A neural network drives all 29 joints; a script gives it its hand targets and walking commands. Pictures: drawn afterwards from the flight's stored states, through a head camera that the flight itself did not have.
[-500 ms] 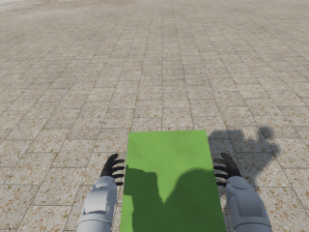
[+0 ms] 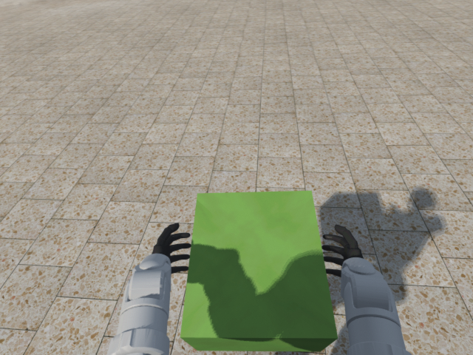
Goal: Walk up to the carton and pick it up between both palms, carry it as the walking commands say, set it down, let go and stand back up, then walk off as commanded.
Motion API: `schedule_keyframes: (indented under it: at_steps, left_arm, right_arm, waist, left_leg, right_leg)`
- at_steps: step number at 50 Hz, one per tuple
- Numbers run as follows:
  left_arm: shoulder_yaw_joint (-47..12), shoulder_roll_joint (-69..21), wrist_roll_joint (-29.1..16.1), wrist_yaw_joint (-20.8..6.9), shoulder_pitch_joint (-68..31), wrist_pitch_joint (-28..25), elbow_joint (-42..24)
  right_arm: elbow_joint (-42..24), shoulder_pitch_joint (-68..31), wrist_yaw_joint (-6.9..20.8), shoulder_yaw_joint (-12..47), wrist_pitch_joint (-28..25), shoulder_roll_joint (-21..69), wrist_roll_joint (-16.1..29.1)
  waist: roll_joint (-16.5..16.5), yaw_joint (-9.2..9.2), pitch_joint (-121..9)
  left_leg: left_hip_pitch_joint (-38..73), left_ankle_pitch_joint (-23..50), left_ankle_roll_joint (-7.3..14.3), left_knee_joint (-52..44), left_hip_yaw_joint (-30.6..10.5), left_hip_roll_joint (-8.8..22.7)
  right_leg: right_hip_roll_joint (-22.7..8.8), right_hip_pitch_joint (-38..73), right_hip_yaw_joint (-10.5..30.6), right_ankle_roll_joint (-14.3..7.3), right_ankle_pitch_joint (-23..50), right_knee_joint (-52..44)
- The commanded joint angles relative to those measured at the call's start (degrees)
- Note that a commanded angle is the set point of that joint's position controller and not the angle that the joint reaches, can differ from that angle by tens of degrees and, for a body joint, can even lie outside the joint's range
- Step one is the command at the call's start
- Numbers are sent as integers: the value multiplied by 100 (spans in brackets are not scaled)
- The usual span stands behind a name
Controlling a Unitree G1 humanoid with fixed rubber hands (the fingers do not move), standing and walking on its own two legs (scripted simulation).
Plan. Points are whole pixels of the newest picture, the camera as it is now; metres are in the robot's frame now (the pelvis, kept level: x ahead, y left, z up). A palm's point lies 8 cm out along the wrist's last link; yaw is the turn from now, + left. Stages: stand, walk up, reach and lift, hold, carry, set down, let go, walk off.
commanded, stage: set down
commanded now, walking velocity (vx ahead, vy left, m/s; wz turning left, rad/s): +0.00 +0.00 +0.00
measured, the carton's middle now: (255, 268) +0.34 +0.00 -0.08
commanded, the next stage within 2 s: none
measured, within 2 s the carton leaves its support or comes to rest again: neither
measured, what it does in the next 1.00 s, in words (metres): lowers itself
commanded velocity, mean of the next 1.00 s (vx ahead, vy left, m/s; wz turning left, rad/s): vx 0.00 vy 0.00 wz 0.00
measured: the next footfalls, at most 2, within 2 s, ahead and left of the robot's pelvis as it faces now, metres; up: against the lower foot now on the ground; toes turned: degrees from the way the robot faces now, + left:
none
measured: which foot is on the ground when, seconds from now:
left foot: down 0.00-1.00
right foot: down 0.00-1.00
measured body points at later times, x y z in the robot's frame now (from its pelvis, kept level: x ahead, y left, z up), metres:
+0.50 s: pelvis +0.00 +0.02 -0.02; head +0.10 +0.01 +0.42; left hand +0.34 +0.17 -0.07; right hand +0.32 -0.17 -0.08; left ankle -0.01 +0.14 -0.74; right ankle +0.06 -0.12 -0.74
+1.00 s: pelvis -0.04 +0.01 -0.10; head +0.15 -0.02 +0.31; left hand +0.38 +0.16 -0.16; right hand +0.35 -0.18 -0.17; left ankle -0.01 +0.14 -0.74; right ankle +0.06 -0.12 -0.74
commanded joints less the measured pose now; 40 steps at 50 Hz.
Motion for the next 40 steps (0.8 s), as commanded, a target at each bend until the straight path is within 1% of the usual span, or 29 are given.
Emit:
schedule_keyframes:
  at_steps: [1,5,12,17,24,29,35,40]
  left_arm:
    - [-2695,-4841,-1310,-1551,-3183,-523,-113]
    - [-2740,-4774,-1259,-1466,-2998,-725,-115]
    - [-2907,-4784,-1299,-1239,-2834,-1033,-31]
    - [-2854,-4782,-1249,-1084,-2768,-1284,149]
    - [-2866,-4812,-1254,-962,-2922,-1622,250]
    - [-2930,-4922,-1289,-1006,-3194,-1732,244]
    - [-2998,-5083,-1368,-1186,-3783,-1686,235]
    - [-2913,-5107,-1399,-1366,-4253,-1563,385]
  right_arm:
    - [2,-3124,1531,2950,-485,5026,1497]
    - [84,-2959,1506,2986,-730,4954,1496]
    - [191,-2712,1467,2832,-1154,4540,1348]
    - [316,-2713,1503,2655,-1455,4254,1228]
    - [444,-2910,1575,2735,-1835,4246,1200]
    - [481,-3148,1618,2829,-1963,4379,1195]
    - [446,-3670,1654,3016,-1941,4678,1230]
    - [499,-4110,1640,3054,-1813,4904,1231]
  waist:
    - [-354,60,-1730]
    - [-263,115,-1976]
    - [-55,-18,-2411]
    - [-62,-81,-2680]
    - [-91,-6,-3453]
    - [-138,4,-3971]
    - [-198,7,-4622]
    - [-250,22,-4996]
  left_leg:
    - [-1767,134,367,-571,358,-479]
    - [-2006,463,331,-340,313,-457]
    - [-2302,1141,179,68,234,-440]
    - [-2652,1482,122,366,214,-433]
    - [-3217,1850,85,916,280,-455]
    - [-3697,1692,68,1356,363,-518]
    - [-4463,1139,64,1893,511,-592]
    - [-5164,596,79,2289,652,-642]
  right_leg:
    - [234,2133,262,106,519,76]
    - [254,1938,288,79,971,334]
    - [367,1344,251,-7,1564,749]
    - [438,734,187,-57,1683,1031]
    - [525,-176,99,-51,1786,1593]
    - [555,-858,51,-40,1615,1984]
    - [540,-1392,39,2,1337,2462]
    - [521,-1704,30,67,1020,2820]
